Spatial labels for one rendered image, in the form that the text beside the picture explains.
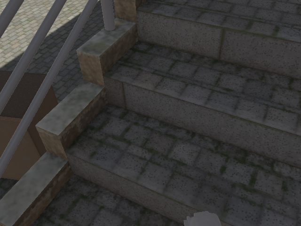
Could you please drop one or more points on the right robot thigh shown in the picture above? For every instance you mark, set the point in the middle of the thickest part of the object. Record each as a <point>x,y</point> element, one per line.
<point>203,218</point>

